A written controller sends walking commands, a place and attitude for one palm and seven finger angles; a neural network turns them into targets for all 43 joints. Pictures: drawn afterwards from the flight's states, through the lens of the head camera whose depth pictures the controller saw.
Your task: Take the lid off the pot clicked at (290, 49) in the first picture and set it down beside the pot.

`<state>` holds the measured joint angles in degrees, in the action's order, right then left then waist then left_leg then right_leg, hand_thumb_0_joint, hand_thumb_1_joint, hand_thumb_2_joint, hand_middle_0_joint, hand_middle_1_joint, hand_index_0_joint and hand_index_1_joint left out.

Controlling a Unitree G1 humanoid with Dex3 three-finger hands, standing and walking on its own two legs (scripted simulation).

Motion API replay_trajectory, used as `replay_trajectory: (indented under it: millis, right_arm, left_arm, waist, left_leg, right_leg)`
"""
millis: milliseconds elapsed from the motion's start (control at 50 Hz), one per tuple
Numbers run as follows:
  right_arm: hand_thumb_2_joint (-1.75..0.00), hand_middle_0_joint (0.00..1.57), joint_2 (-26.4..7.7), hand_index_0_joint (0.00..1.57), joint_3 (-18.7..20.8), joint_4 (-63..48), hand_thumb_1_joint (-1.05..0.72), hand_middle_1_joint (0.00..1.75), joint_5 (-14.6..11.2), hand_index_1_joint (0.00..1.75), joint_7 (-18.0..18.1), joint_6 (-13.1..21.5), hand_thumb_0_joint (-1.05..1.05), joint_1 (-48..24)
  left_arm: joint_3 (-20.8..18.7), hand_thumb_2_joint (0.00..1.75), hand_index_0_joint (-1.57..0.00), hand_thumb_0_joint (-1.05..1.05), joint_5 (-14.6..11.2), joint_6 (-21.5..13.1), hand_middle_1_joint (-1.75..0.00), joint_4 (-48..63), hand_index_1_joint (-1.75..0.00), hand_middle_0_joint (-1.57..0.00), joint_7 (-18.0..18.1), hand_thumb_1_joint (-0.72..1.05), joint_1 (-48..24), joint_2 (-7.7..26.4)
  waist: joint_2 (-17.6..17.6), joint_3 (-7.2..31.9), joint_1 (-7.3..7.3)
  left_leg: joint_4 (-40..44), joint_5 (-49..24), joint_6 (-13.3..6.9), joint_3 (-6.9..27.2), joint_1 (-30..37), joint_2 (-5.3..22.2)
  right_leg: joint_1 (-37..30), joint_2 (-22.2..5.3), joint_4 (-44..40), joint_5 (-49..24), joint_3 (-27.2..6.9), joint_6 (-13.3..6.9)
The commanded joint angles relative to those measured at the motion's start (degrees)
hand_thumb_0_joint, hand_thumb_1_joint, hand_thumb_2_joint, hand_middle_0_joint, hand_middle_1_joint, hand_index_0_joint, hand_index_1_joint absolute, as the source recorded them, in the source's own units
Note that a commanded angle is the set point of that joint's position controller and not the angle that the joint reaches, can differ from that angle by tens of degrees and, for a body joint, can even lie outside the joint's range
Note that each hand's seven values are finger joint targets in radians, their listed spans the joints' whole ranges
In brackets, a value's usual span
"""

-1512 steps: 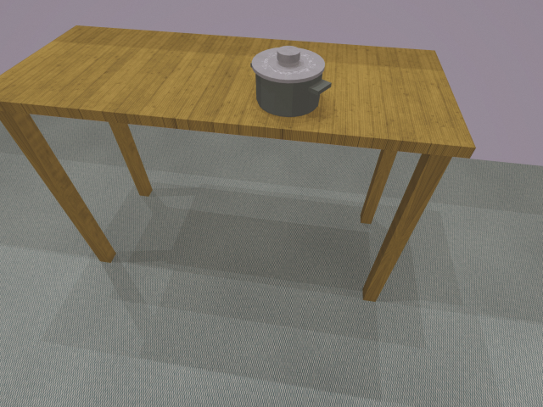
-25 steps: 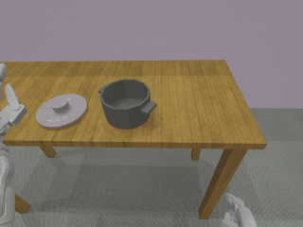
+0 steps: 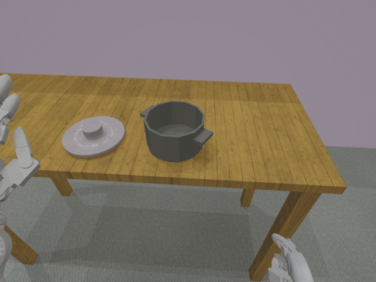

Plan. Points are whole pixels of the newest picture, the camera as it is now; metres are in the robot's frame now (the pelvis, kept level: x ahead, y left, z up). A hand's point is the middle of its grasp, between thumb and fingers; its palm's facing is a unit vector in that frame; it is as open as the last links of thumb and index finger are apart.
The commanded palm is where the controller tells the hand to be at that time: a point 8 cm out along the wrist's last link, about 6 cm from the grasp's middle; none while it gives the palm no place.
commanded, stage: draw the hand back to the body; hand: left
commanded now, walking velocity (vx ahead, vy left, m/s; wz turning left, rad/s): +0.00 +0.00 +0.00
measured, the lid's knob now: (92, 128) +0.47 +0.35 +0.06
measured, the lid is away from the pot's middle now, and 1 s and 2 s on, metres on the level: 0.24 0.24 0.24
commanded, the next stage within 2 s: step back with the hand held close in 0.06 s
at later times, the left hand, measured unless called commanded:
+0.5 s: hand (56, 166) +0.20 +0.24 +0.22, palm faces +0.30 -0.82 -0.49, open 7.4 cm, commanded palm +0.13 +0.29 +0.25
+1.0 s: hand out of the picture +0.10 +0.24 +0.23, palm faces +0.37 -0.79 -0.49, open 7.4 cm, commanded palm +0.04 +0.30 +0.25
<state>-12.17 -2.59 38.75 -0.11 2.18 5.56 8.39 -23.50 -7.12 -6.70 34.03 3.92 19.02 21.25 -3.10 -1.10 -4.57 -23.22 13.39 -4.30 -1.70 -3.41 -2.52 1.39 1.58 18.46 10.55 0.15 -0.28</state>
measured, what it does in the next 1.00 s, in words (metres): walks backwards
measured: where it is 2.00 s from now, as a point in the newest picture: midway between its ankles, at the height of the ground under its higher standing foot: outside the picture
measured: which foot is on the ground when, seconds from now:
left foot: down 0.00-1.00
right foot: down 0.00-0.92, up 0.94-1.00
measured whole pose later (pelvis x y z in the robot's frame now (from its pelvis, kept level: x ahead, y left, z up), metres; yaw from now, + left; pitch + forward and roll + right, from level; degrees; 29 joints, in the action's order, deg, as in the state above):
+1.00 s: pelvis -0.10 +0.03 -0.02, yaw -2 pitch +0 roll -4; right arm -12.0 0.0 30.2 -0.3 2.1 3.6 13.1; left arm -30.0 -2.5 -14.8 46.0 6.1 31.0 27.3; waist -0.3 -0.9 1.4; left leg -31.7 8.3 -6.8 -3.6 -23.9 -1.1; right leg 16.9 2.9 36.2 16.5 -0.3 0.6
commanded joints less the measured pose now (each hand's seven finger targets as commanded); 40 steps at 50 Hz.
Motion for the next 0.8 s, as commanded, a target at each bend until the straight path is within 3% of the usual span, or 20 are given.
replay_trajectory:
  millis: [0,60,140,160,180,220,280,340,400,440,460,500,540,580,620,640,680,720,740,780]
  right_arm:
    - [-0.90,0.20,-6.23,0.20,2.52,-9.50,-0.90,0.30,-0.07,0.30,0.98,3.18,0.00,-9.05]
    - [-0.90,0.20,-6.39,0.20,2.45,-9.64,-0.90,0.30,0.18,0.30,0.81,3.64,0.00,-9.51]
    - [-0.90,0.20,-6.37,0.20,2.44,-9.75,-0.90,0.30,0.03,0.30,0.56,3.47,0.00,-9.05]
    - [-0.90,0.20,-8.78,0.20,2.35,-13.08,-0.90,0.30,-0.47,0.30,0.67,2.40,0.00,-9.76]
    - [-0.90,0.20,-7.07,0.20,2.50,-11.86,-0.90,0.30,-0.04,0.30,1.09,1.83,0.00,-8.25]
    - [-0.90,0.20,-7.51,0.20,3.36,-12.14,-0.90,0.30,-0.32,0.30,0.06,0.72,0.00,-6.91]
    - [-0.90,0.20,-8.21,0.20,4.13,-13.14,-0.90,0.30,-0.79,0.30,-0.26,-0.40,0.00,-6.23]
    - [-0.90,0.20,-8.51,0.20,4.74,-14.71,-0.90,0.30,-1.00,0.30,-0.49,-1.53,0.00,-5.60]
    - [-0.90,0.20,-8.18,0.20,5.56,-16.90,-0.90,0.30,-1.07,0.30,-0.88,-2.70,0.00,-4.46]
    - [-0.90,0.20,-8.44,0.20,5.69,-18.01,-0.90,0.30,-1.24,0.30,-1.03,-2.95,0.00,-4.07]
    - [-0.90,0.20,-8.04,0.20,5.76,-18.36,-0.90,0.30,-1.09,0.30,-1.02,-2.99,0.00,-3.70]
    - [-0.90,0.20,-8.24,0.20,6.20,-18.58,-0.90,0.30,-0.95,0.30,-1.03,-2.50,0.00,-2.84]
    - [-0.90,0.20,-8.43,0.20,6.20,-18.21,-0.90,0.30,-0.38,0.30,-0.86,-1.31,0.00,-2.06]
    - [-0.90,0.20,-7.95,0.20,6.36,-17.18,-0.90,0.30,-0.51,0.30,-0.62,-0.55,0.00,-1.22]
    - [-0.90,0.20,-8.09,0.20,6.47,-16.36,-0.90,0.30,-1.09,0.30,-0.42,-0.15,0.00,-0.87]
    - [-0.90,0.20,-8.16,0.20,6.52,-16.03,-0.90,0.30,-1.10,0.30,-0.27,-0.03,0.00,-0.54]
    - [-0.90,0.20,-8.30,0.20,6.64,-15.31,-0.90,0.30,-1.23,0.30,-0.19,-0.16,0.00,-0.69]
    - [-0.90,0.20,-7.68,0.20,6.65,-14.12,-0.90,0.30,-1.35,0.30,-0.16,-0.51,0.00,0.07]
    - [-0.90,0.20,-7.51,0.20,6.97,-13.93,-0.90,0.30,-1.51,0.30,-0.17,-0.72,0.00,-0.47]
    - [-0.90,0.20,-7.41,0.20,6.84,-15.32,-0.90,0.30,-1.69,0.30,-0.25,-1.01,0.00,-1.24]
  left_arm:
    - [-4.96,0.90,-0.20,0.00,-0.22,-2.61,-0.30,10.19,-0.30,-0.20,1.33,0.90,-8.04,9.91]
    - [-4.65,0.90,-0.20,0.00,0.29,-2.99,-0.30,13.26,-0.30,-0.20,1.43,0.90,-10.11,10.33]
    - [-5.80,0.90,-0.20,0.00,0.12,-2.68,-0.30,14.36,-0.30,-0.20,1.72,0.90,-8.72,11.30]
    - [-15.23,0.90,-0.20,0.00,1.87,-6.47,-0.30,19.38,-0.30,-0.20,2.68,0.90,-19.06,21.47]
    - [-12.33,0.90,-0.20,0.00,1.59,-7.26,-0.30,11.82,-0.30,-0.20,2.68,0.90,-12.93,16.59]
    - [-8.21,0.90,-0.20,0.00,2.48,-6.71,-0.30,9.72,-0.30,-0.20,1.88,0.90,-7.25,12.05]
    - [-6.11,0.90,-0.20,0.00,2.83,-7.51,-0.30,9.91,-0.30,-0.20,1.17,0.90,-4.63,10.46]
    - [-8.86,0.90,-0.20,0.00,2.88,-8.25,-0.30,15.24,-0.30,-0.20,1.34,0.90,-0.52,13.27]
    - [-12.45,0.90,-0.20,0.00,2.85,-8.61,-0.30,19.84,-0.30,-0.20,1.54,0.90,6.42,15.44]
    - [-15.05,0.90,-0.20,0.00,2.45,-8.80,-0.30,23.88,-0.30,-0.20,2.02,0.90,9.44,17.57]
    - [-15.07,0.90,-0.20,0.00,2.16,-8.76,-0.30,23.79,-0.30,-0.20,2.17,0.90,11.60,16.73]
    - [-15.43,0.90,-0.20,0.00,2.16,-8.86,-0.30,25.68,-0.30,-0.20,2.50,0.90,11.83,16.59]
    - [-16.08,0.90,-0.20,0.00,2.03,-8.95,-0.30,26.12,-0.30,-0.20,3.11,0.90,10.38,16.83]
    - [-15.88,0.90,-0.20,0.00,2.10,-8.82,-0.30,21.48,-0.30,-0.20,3.67,0.90,9.25,15.51]
    - [-15.01,0.90,-0.20,0.00,2.25,-8.65,-0.30,17.16,-0.30,-0.20,4.02,0.90,6.83,14.66]
    - [-14.42,0.90,-0.20,0.00,2.31,-8.76,-0.30,16.58,-0.30,-0.20,4.10,0.90,5.49,14.40]
    - [-13.53,0.90,-0.20,0.00,1.97,-8.94,-0.30,11.49,-0.30,-0.20,3.96,0.90,2.73,14.38]
    - [-12.01,0.90,-0.20,0.00,2.36,-9.92,-0.30,10.82,-0.30,-0.20,4.06,0.90,0.97,13.83]
    - [-12.63,0.90,-0.20,0.00,2.66,-10.18,-0.30,12.77,-0.30,-0.20,4.00,0.90,1.73,14.92]
    - [-12.28,0.90,-0.20,0.00,2.28,-10.38,-0.30,14.78,-0.30,-0.20,3.63,0.90,6.14,14.18]
  waist:
    - [-1.47,1.26,0.76]
    - [-3.60,3.72,0.63]
    - [-2.15,4.27,0.68]
    - [-2.99,-0.68,2.76]
    - [4.34,-1.31,2.74]
    - [7.01,-0.46,3.59]
    - [0.48,4.18,4.09]
    - [-3.90,9.86,3.73]
    - [-1.08,13.70,3.27]
    - [-2.52,15.69,3.19]
    - [-2.94,14.99,3.14]
    - [-7.37,13.64,3.56]
    - [-9.60,11.37,3.73]
    - [-6.88,7.23,4.12]
    - [-2.62,4.15,4.97]
    - [0.22,4.33,5.35]
    - [7.78,2.42,6.25]
    - [8.33,6.65,6.81]
    - [9.48,10.52,6.41]
    - [7.51,11.31,5.85]
  left_leg:
    - [6.36,-4.73,3.19,5.20,-0.74,5.15]
    - [6.44,-4.53,3.50,6.17,-0.41,5.18]
    - [6.13,-6.22,3.92,6.29,-0.20,5.47]
    - [5.41,1.48,1.24,6.91,-6.88,6.12]
    - [4.05,1.96,0.73,7.12,-7.17,5.19]
    - [0.89,-3.03,0.70,6.33,-4.14,5.08]
    - [1.91,-9.51,0.79,6.31,-3.17,6.84]
    - [1.91,-18.12,0.66,7.18,-2.94,8.58]
    - [0.41,-28.90,0.78,8.02,-4.28,10.39]
    - [0.32,-32.90,0.84,8.91,-5.01,11.81]
    - [0.94,-34.36,0.78,9.27,-6.06,12.62]
    - [2.67,-34.53,0.44,9.66,-8.11,15.11]
    - [4.91,-27.83,-0.54,10.34,-12.32,16.65]
    - [5.26,-15.92,-1.68,10.13,-18.21,16.74]
    - [2.83,-9.17,-1.11,9.82,-19.55,15.22]
    - [0.81,-7.72,-0.48,9.50,-18.39,13.24]
    - [-4.98,-1.78,1.11,8.95,-15.87,9.29]
    - [-9.10,-14.08,1.59,7.58,-8.22,8.32]
    - [-10.28,-16.60,1.76,6.66,-5.81,8.00]
    - [-9.30,-14.43,1.44,7.08,-5.84,8.19]
  right_leg:
    - [4.22,-0.10,-2.62,-2.55,-0.07,-2.88]
    - [3.38,-0.03,-1.75,-3.14,-0.25,-2.98]
    - [2.42,0.25,-1.19,-4.19,-0.13,-3.04]
    - [6.85,-1.76,-2.64,-6.18,-7.84,-2.65]
    - [8.21,-3.37,-4.17,-4.86,-8.21,-2.56]
    - [10.81,-4.77,-5.74,-7.03,-10.79,-2.74]
    - [8.45,-4.56,-1.35,-13.73,-7.85,-2.08]
    - [5.41,-3.59,3.79,-17.52,-5.81,-1.27]
    - [4.10,-2.87,7.96,-18.25,-4.38,-0.48]
    - [4.33,-2.44,10.88,-13.92,-3.95,0.04]
    - [5.41,-2.09,12.55,-9.97,-3.20,0.26]
    - [7.64,-1.59,17.33,0.18,-2.40,0.66]
    - [8.37,-1.23,22.04,7.49,-2.18,0.62]
    - [6.98,-1.81,21.11,8.53,-2.41,0.23]
    - [6.99,-2.50,14.13,3.63,-2.92,-0.20]
    - [7.18,-2.96,10.41,-1.61,-4.00,-0.72]
    - [13.07,-7.05,3.35,-8.47,-9.70,-2.52]
    - [14.13,-9.62,3.15,-19.90,-9.51,-3.00]
    - [13.00,-9.32,3.82,-21.04,-9.04,-2.76]
    - [13.52,-8.89,3.93,-16.22,-7.78,-2.55]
